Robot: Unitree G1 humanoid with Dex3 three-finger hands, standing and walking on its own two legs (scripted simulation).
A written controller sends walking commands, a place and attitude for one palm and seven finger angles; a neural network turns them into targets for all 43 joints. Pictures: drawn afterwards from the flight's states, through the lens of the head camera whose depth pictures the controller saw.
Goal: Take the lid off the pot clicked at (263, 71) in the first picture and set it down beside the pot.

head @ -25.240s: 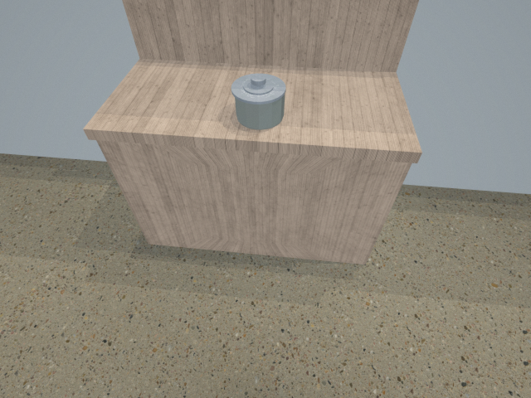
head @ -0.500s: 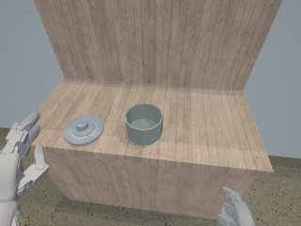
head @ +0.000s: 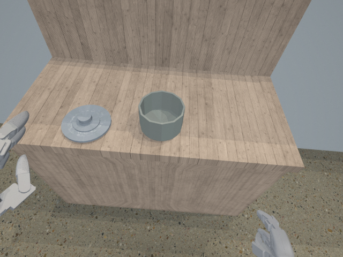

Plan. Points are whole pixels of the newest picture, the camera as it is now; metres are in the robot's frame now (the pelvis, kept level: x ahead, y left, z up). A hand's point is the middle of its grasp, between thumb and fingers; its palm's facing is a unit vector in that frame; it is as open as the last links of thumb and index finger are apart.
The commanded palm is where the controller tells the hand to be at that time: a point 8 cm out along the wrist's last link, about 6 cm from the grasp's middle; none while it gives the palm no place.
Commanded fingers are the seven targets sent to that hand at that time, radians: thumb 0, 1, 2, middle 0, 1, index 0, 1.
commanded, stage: step back with the hand held close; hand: left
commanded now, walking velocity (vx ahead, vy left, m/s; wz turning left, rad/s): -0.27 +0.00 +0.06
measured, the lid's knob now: (84, 117) +0.50 +0.33 -0.06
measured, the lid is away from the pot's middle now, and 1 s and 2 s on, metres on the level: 0.25 0.25 0.25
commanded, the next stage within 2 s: stop stepping back and stand still in 1.54 s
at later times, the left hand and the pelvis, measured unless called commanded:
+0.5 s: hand (31, 212) +0.15 +0.22 +0.16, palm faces +0.33 -0.81 -0.48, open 7.4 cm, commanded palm +0.08 +0.27 +0.18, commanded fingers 0.00 0.90 0.90 -0.20 -0.30 -0.20 -0.30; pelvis -0.04 -0.02 -0.01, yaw +1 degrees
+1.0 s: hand (37, 224) +0.14 +0.20 +0.17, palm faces +0.32 -0.84 -0.44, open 7.4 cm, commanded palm +0.06 +0.26 +0.18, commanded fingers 0.00 0.90 0.90 -0.20 -0.30 -0.20 -0.30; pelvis -0.06 -0.03 -0.01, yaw +2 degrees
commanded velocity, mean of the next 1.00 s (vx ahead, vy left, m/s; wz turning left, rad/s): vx -0.37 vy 0.00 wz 0.03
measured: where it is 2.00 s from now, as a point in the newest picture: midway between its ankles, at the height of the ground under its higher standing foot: outside the picture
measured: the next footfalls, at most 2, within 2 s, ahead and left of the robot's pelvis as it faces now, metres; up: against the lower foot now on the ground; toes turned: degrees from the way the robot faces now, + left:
right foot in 1.24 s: -0.04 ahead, -0.17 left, +0.00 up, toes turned -2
right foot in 1.76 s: -0.16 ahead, -0.16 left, +0.00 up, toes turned -3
